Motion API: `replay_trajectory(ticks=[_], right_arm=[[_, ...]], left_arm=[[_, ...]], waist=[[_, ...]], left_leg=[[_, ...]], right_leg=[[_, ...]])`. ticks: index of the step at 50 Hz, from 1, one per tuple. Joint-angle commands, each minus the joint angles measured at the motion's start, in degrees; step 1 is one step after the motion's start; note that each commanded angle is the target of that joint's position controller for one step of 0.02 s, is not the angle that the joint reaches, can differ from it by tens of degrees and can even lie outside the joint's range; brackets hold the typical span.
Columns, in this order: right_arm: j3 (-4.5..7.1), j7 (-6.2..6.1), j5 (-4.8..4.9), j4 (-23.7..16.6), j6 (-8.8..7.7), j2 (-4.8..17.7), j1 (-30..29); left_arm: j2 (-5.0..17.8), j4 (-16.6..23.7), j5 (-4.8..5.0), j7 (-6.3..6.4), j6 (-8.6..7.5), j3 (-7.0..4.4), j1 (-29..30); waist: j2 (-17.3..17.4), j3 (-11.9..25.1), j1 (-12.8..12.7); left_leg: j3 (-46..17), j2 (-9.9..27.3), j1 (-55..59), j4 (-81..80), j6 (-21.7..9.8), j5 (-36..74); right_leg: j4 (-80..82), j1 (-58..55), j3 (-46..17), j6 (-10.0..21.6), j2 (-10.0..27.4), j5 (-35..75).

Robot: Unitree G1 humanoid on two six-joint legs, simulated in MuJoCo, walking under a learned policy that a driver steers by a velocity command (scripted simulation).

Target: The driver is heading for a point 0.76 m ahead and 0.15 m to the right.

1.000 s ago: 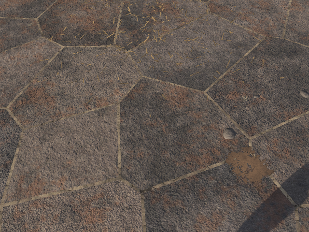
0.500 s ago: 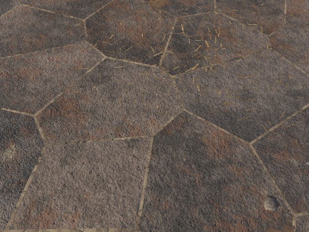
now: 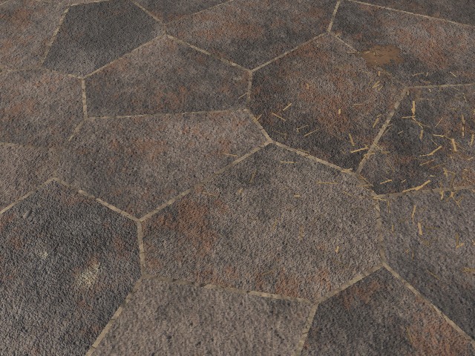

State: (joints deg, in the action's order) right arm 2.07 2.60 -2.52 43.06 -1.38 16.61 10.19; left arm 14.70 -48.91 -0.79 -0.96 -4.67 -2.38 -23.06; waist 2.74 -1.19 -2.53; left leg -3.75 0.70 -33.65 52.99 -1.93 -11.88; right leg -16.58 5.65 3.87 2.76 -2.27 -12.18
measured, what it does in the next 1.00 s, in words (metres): walks ahead: left foot, then right foot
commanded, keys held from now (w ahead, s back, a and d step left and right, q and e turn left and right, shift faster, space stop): w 0.50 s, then w+e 0.50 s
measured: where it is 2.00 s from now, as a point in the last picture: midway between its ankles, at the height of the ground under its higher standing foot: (283, 270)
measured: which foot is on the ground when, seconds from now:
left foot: up 0.00-0.18, down 0.20-0.76, up 0.78-1.00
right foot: down 0.00-0.20, up 0.22-0.72, down 0.74-1.00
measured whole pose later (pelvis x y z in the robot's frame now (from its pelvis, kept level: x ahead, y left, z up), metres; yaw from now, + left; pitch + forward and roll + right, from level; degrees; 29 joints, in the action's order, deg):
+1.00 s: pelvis +0.53 -0.02 +0.00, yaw -13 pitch +0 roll +0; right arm 1.8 0.7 -2.7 46.8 -2.6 14.5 8.2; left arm 14.8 -52.0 0.0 -0.7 -2.5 -3.9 -20.6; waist 1.5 -2.8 -1.5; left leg -2.5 6.2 -34.8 55.5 1.7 -12.4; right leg -18.8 8.5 -2.3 7.5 -7.9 -10.3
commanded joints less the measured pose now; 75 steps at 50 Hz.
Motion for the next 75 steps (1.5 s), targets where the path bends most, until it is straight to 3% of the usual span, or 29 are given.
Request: replay_trajectory(ticks=[1, 6, 9, 10, 11, 12, 14, 16, 25, 31, 34, 36, 37, 38, 39, 40, 41, 43, 48, 52, 57, 61, 62, 63, 64, 65, 67, 71, 75], right_arm=[[-0.95, 0.72, 0.19, -4.8, -0.86, 0.5, -5.6], [-0.99, 0.04, 0.54, -5.9, -1.19, 2.0, -10.1], [0.27, -1.11, -0.53, -1.4, -2.2, 4.1, 2.2], [1.44, -1.84, -1.53, 0.8, -2.66, 7.5, 12.1], [2.98, -2.59, -1.8, 1.3, -2.37, 13.6, 16.4], [2.98, -2.62, 1.11, 1.7, -1.69, 11.8, 15.6], [1.42, -2.32, 1.5, 1.6, -2.08, 5.7, 7.8], [0.64, -2.38, 1.62, 2.3, -2.83, 3.0, 5.3], [1.15, -2.21, 2.17, 8.1, -4.02, 3.8, 12.4], [1.21, -3.03, 1.1, 11.5, -4.09, 4.2, 16.5], [1.32, -3.73, 0.86, 12.2, -3.89, 5.2, 15.2], [1.62, -3.95, 0.72, 12.3, -3.22, 6.6, 14.2], [1.45, -4.15, 0.91, 11.6, -3.05, 6.6, 13.9], [0.38, -3.56, 2.52, 8.3, -3.5, 2.5, 16.1], [1.07, -3.06, 1.74, 7.5, -4.01, 4.0, 14.7], [1.34, -2.69, 0.96, 6.1, -4.28, 5.0, 9.7], [1.0, -2.4, 1.33, 5.2, -4.96, 4.4, 7.0], [0.92, -2.45, 0.45, 4.7, -4.03, 3.4, 6.5], [0.55, -1.92, -0.34, 2.2, -1.06, 1.6, 2.3], [0.22, -1.56, 0.14, -1.2, -1.11, 1.5, -7.4], [-0.63, -1.78, 1.03, -2.3, -2.12, 0.6, -11.1], [0.52, -2.9, 0.54, 1.8, -3.75, 4.2, 1.3], [0.95, -3.44, 0.06, 3.0, -4.79, 6.3, 6.9], [1.77, -3.62, -0.36, 2.5, -4.77, 10.9, 11.0], [2.14, -3.12, 1.87, 2.9, -3.29, 9.6, 11.3], [1.23, -2.72, 2.75, 2.0, -2.7, 5.7, 7.9], [-0.76, -3.12, 2.22, 1.8, -2.32, -0.1, 1.0], [-0.95, -3.3, 1.33, 4.1, -2.31, 1.2, -0.6], [-0.47, -3.27, 1.22, 6.1, -1.27, 3.1, 1.1]], left_arm=[[6.6, 2.3, 0.37, -0.23, -0.91, -1.26, 1.4], [9.2, -0.6, 0.15, 0.01, -0.2, -1.83, -2.9], [8.9, -1.8, 0.34, 0.4, 0.59, -1.49, -3.2], [7.3, -0.3, 0.46, 0.45, 0.49, -0.81, -2.2], [1.0, 2.4, 1.45, 0.09, 0.45, 0.64, -6.2], [7.8, 1.6, -0.28, 0.79, 1.05, -1.19, -3.6], [6.2, 2.5, 0.02, 0.24, 0.82, -0.96, 1.6], [5.0, 1.4, -0.84, -0.24, 1.9, -0.83, 0.7], [2.5, 5.1, -1.05, -1.35, 3.19, -0.22, 15.5], [2.6, 7.6, -0.57, -1.44, 2.79, 0.28, 23.1], [3.1, 7.5, -0.94, -1.22, 2.42, -0.11, 21.2], [4.5, 4.3, -1.33, -0.72, 1.94, -1.17, 10.9], [6.9, 1.4, -2.08, -0.34, 1.54, -2.35, 1.6], [14.5, 0.9, -2.8, 0.4, 1.62, -4.67, -5.7], [14.6, 0.7, -0.44, 0.06, 2.29, -4.78, -3.6], [13.6, 0.9, 0.78, -0.02, 2.65, -4.61, 0.8], [10.4, 1.4, 0.61, 0.12, 2.77, -3.9, 4.1], [6.8, 1.2, 0.74, 0.45, 2.53, -2.9, 7.1], [8.7, 0.4, 0.94, 0.53, 1.09, -3.39, 4.0], [8.7, -0.1, 0.92, 0.59, 1.45, -3.57, -0.4], [7.4, -1.4, 0.27, 1.54, 2.11, -2.86, -3.9], [8.9, -0.7, 0.31, 2.36, 1.76, -2.92, 0.3], [7.9, 0.2, 0.96, 2.18, 1.15, -2.58, 0.5], [3.2, 1.1, 2.38, 2.44, 0.97, -1.56, -6.6], [5.2, -0.6, 2.69, 3.0, 1.93, -2.01, -11.1], [7.4, -2.2, 0.68, 3.05, 2.89, -2.43, -8.5], [5.1, -1.6, -0.34, 2.18, 3.94, -1.92, -1.7], [2.5, -3.3, -0.46, 1.6, 6.61, -1.04, -2.5], [2.2, -4.0, -0.46, 2.24, 7.69, -0.23, 2.4]], waist=[[-8.4, -1.6, 0.9], [-8.1, -2.1, 0.0], [-5.3, 4.1, 5.8], [-1.3, 10.6, 10.1], [12.0, 17.2, 8.7], [6.5, 15.7, 9.3], [1.8, 3.8, 5.3], [2.7, 0.9, 2.0], [0.4, -3.3, 3.4], [0.3, -5.2, 5.5], [0.8, -3.7, 3.7], [1.1, 2.6, -0.8], [-0.2, 7.7, -4.5], [-11.2, 15.7, -5.3], [-13.9, 18.9, -3.4], [-8.2, 10.8, -2.0], [-4.5, 4.8, -0.8], [-2.7, -0.6, 3.1], [-4.5, -0.7, 3.5], [-5.6, -1.7, 0.0], [-6.9, 0.3, -2.2], [-7.0, 3.5, 4.1], [-3.9, 7.8, 6.2], [7.9, 16.8, 4.3], [10.9, 24.1, 3.9], [1.4, 18.1, 3.1], [-0.2, 7.3, 1.6], [4.0, 6.0, -1.0], [5.8, 5.5, 1.0]], left_leg=[[4.6, 1.8, 1.5, -10.3, 0.8, 6.6], [7.2, 0.6, 6.8, -19.2, -1.4, 4.8], [8.3, -2.9, 24.5, -26.5, -4.7, 2.7], [-1.2, 5.6, 37.9, -27.8, -7.5, -2.3], [-27.8, 22.7, 52.4, -33.0, -14.1, -7.5], [-34.1, 22.9, 48.7, -36.7, -15.3, -6.3], [-18.6, 17.0, 36.3, -38.6, -12.6, 1.4], [-10.7, 12.2, 28.4, -41.7, -9.5, 7.4], [-1.7, 9.1, 29.0, -47.2, -10.3, 15.2], [4.2, 12.0, 36.6, -45.8, -8.4, 22.1], [7.6, 12.7, 40.5, -38.4, -6.7, 39.5], [10.6, 11.5, 40.5, -22.1, -5.2, 53.3], [12.2, 10.2, 32.4, -8.9, -3.8, 45.5], [14.3, 3.5, 11.7, 14.2, -0.9, 21.4], [5.9, -5.2, -1.3, 25.8, -0.1, -17.0], [0.4, -0.6, -6.3, 27.1, -0.8, -12.6], [0.9, 1.9, -6.1, 23.3, -0.8, -7.7], [0.9, 4.6, -0.4, 14.9, 0.4, -5.5], [3.2, 4.7, 0.3, 4.3, 4.2, -0.5], [3.5, 3.9, -2.8, -7.4, 5.4, 8.8], [5.6, -0.6, 3.5, -17.4, 3.2, 12.5], [4.0, -2.4, 18.7, -29.1, -1.0, 14.6], [-0.3, 3.8, 30.0, -29.5, -2.7, 29.6], [-15.3, 21.3, 45.9, -22.4, -10.0, 62.9], [-25.9, 26.9, 48.9, -24.0, -17.4, 67.8], [-22.2, 23.4, 41.1, -27.1, -16.3, 56.3], [-12.1, 16.7, 28.6, -32.6, -11.8, 42.0], [-3.1, 10.7, 18.0, -36.2, -9.3, 34.5], [-4.7, 10.1, 16.9, -38.6, -9.0, 11.2]], right_leg=[[8.1, 2.7, -6.8, 7.1, 12.1, 18.2], [4.7, -2.1, -7.3, 6.2, 15.5, 23.9], [-12.7, -2.0, -3.4, 4.0, 12.6, 37.5], [-26.7, 6.5, -1.4, 2.6, 10.2, 26.2], [-47.1, 25.9, 2.3, 0.0, 1.0, -9.5], [-53.4, 31.6, -4.4, 0.7, 0.9, -17.2], [-50.8, 32.2, -6.0, 1.2, 5.8, -9.3], [-45.9, 26.8, -5.4, 0.1, 7.7, -6.5], [-30.1, 32.1, -2.2, -3.1, 8.7, 8.5], [-20.1, 30.6, -1.1, 0.6, 5.7, 10.2], [-17.2, 25.2, 1.6, 3.8, 2.6, 4.1], [-14.0, 12.9, 4.0, 6.5, -2.0, 1.1], [-12.1, -0.8, -0.2, 8.8, -0.2, 1.8], [-11.1, -19.9, -25.1, 16.6, 15.9, -0.5], [-1.1, -24.3, -47.7, 21.0, 23.1, 3.4], [-0.7, -18.4, -39.5, 19.3, 20.8, 1.2], [0.8, -10.2, -32.9, 17.5, 19.2, 4.1], [3.3, 1.4, -24.4, 13.7, 13.6, 12.2], [6.0, 6.2, -19.3, 13.3, 9.3, 16.2], [5.4, 3.0, -19.7, 10.8, 7.8, 16.5], [-2.8, -2.2, -16.0, 6.5, 6.8, 40.8], [-16.1, -4.4, -17.6, 3.2, 6.1, 45.7], [-25.2, 0.6, -16.7, 2.0, 3.6, 35.2], [-42.6, 11.5, -11.9, 0.3, -2.6, -1.9], [-52.6, 17.6, -9.5, -0.3, -6.9, -25.6], [-55.1, 18.9, -12.3, -0.6, -4.3, -21.7], [-49.1, 18.6, -11.9, -1.8, -0.8, -17.0], [-37.4, 8.3, -7.8, -3.6, -0.5, -12.8], [-24.7, 5.9, -5.1, -3.2, 0.8, -10.6]])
